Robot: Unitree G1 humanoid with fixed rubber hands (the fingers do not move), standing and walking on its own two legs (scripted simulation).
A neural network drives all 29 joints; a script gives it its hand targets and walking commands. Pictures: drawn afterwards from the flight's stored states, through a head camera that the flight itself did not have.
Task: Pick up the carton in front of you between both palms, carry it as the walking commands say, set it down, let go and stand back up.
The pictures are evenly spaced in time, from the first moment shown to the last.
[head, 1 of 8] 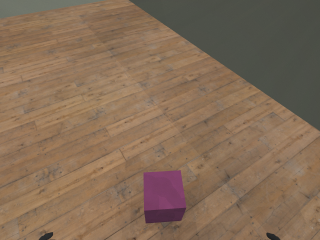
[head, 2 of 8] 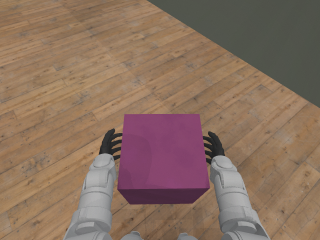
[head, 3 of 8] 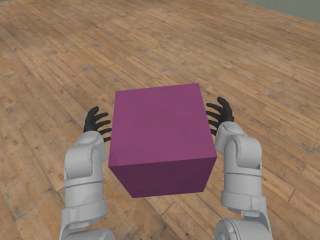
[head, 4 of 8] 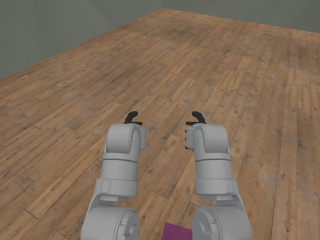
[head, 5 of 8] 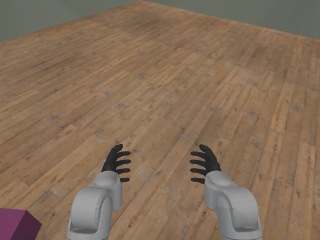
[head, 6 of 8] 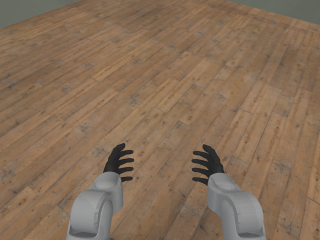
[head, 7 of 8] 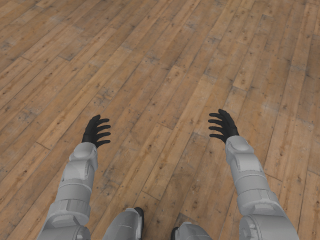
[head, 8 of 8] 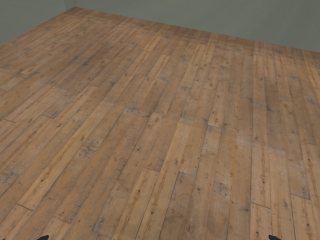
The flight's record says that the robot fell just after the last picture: no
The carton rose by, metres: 0.68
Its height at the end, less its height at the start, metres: -0.02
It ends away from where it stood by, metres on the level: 0.71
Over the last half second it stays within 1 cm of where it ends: yes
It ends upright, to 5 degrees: no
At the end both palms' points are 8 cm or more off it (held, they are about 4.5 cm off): yes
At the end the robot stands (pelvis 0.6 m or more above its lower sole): yes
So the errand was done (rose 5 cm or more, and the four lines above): no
